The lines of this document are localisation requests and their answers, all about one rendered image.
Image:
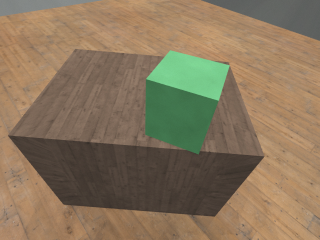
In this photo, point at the pedestal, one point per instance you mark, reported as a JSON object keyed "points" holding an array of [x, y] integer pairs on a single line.
{"points": [[85, 136]]}

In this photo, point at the carton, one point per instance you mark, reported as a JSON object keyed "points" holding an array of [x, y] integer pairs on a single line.
{"points": [[181, 97]]}

